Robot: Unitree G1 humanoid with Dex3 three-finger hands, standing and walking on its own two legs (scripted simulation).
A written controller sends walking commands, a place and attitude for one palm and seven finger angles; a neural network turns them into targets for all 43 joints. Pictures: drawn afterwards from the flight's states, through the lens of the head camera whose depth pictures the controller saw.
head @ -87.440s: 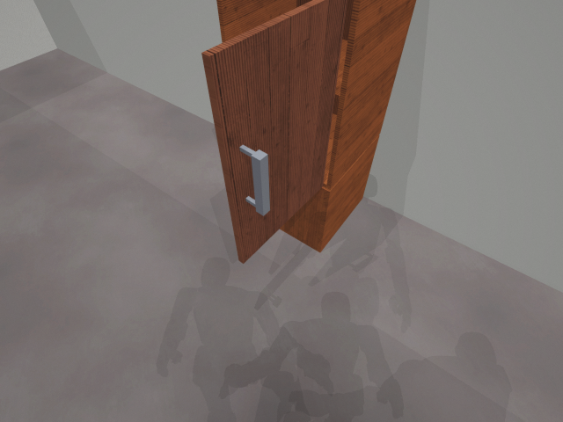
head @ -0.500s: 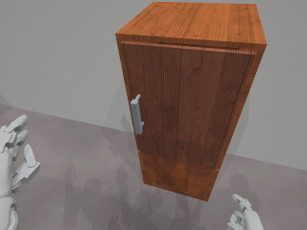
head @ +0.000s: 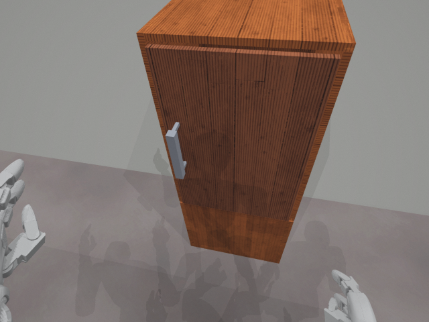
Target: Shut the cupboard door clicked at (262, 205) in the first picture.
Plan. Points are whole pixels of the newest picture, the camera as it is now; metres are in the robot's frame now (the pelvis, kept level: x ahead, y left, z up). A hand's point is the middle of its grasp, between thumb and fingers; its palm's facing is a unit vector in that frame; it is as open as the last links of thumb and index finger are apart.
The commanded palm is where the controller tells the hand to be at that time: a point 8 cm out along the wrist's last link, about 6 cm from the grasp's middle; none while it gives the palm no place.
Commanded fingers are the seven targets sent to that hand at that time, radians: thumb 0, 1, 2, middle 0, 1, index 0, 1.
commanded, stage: step back with the hand held close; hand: left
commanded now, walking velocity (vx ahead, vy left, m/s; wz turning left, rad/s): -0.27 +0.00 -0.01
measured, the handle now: (178, 151) +0.56 +0.15 -0.04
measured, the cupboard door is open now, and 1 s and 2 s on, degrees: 0 0 0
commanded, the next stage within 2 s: stop stepping back and stand still in 0.98 s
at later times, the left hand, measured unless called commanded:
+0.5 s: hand out of the picture +0.12 +0.28 +0.15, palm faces +0.49 -0.75 -0.45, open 7.4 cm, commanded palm +0.05 +0.31 +0.18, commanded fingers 0.00 0.90 0.90 -0.20 -0.30 -0.20 -0.30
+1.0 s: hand out of the picture -0.01 +0.28 +0.16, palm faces +0.52 -0.69 -0.50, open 7.4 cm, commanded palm -0.07 +0.30 +0.18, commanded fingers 0.00 0.90 0.90 -0.20 -0.30 -0.20 -0.30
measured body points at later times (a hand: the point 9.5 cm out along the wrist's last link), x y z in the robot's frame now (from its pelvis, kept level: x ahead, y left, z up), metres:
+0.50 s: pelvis -0.08 +0.00 -0.02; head -0.08 +0.01 +0.43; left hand +0.09 +0.32 +0.17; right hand +0.09 -0.23 -0.09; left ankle -0.01 +0.12 -0.74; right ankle +0.01 -0.14 -0.74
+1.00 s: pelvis -0.17 -0.01 -0.02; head -0.16 +0.01 +0.43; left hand -0.04 +0.31 +0.19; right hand +0.01 -0.24 -0.10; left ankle -0.05 +0.12 -0.72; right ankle -0.15 -0.13 -0.74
